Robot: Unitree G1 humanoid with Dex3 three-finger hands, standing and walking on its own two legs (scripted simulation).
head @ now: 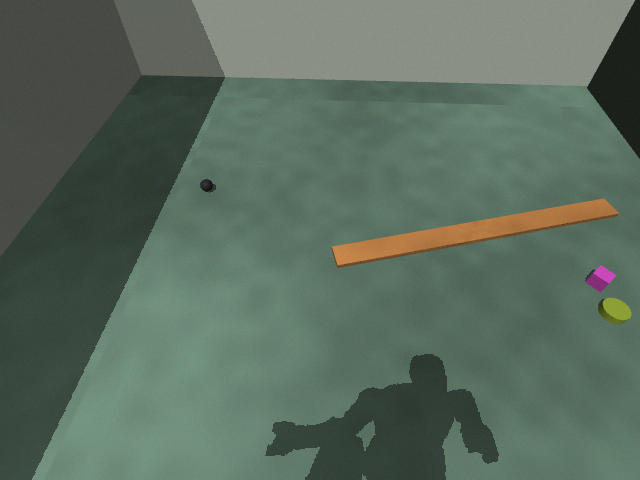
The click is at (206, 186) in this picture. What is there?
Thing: free ball
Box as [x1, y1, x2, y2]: [200, 179, 212, 190]
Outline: 202,180 200,183 201,188 203,190 209,190 212,186 211,182 207,179
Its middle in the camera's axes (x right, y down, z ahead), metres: -0.54 -0.25 +1.84
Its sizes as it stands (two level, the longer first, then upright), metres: 0.059 0.059 0.059
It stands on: the floor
